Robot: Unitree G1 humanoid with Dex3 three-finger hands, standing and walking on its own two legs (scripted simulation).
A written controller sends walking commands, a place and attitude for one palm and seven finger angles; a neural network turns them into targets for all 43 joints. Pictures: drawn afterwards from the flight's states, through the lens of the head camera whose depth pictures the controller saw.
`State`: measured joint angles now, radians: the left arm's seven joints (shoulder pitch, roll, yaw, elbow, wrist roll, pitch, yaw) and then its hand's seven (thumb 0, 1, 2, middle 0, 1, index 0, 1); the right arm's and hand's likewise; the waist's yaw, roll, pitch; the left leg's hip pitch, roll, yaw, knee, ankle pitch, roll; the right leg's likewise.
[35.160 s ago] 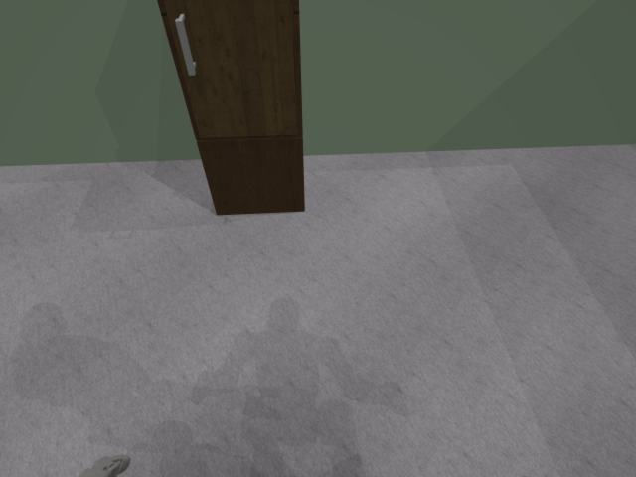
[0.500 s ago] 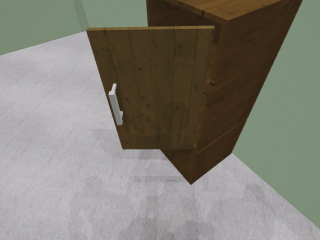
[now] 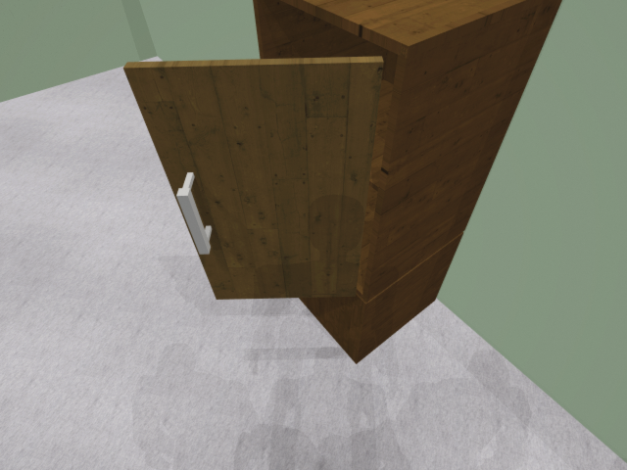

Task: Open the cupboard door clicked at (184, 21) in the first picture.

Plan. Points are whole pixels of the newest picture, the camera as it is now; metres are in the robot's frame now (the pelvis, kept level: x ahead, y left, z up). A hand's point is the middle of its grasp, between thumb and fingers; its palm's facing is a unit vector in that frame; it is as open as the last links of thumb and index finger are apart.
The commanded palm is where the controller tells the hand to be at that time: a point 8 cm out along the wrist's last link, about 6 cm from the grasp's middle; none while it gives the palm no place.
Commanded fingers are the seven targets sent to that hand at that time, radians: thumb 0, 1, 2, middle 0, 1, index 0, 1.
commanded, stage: look again from close up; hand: left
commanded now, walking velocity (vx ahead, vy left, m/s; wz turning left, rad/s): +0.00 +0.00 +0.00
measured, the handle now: (197, 215) +0.53 +0.24 -0.01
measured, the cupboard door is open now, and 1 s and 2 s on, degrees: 53 53 53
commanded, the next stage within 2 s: raise the hand with hooked fingers in 0.18 s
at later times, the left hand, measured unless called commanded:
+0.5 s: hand (177, 414) +0.19 +0.18 -0.02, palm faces +0.25 -0.97 -0.05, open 7.7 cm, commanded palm +0.11 +0.24 -0.06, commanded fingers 0.00 0.62 0.78 -0.22 -0.48 -0.22 -0.48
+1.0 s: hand (152, 426) +0.18 +0.22 -0.05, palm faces +0.03 -1.00 -0.04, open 10.4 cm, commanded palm +0.15 +0.28 -0.04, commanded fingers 0.00 0.04 0.53 -0.26 -0.86 -0.26 -0.86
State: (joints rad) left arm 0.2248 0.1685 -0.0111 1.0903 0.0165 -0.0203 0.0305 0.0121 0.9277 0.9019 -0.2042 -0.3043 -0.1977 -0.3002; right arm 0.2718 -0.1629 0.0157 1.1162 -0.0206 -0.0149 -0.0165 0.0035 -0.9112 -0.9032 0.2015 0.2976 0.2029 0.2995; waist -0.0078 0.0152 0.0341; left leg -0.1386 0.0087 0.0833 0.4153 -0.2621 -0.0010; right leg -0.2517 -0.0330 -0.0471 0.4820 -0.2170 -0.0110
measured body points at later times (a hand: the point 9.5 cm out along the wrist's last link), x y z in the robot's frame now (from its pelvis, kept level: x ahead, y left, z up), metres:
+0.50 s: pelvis -0.02 -0.01 -0.03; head +0.01 -0.03 +0.42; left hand +0.17 +0.24 -0.02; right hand +0.13 -0.27 -0.13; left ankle -0.02 +0.12 -0.74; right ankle +0.03 -0.11 -0.74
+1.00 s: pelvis -0.03 +0.01 -0.09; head +0.05 +0.02 +0.35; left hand +0.18 +0.28 -0.04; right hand +0.17 -0.18 -0.18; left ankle -0.02 +0.12 -0.74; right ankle +0.03 -0.11 -0.74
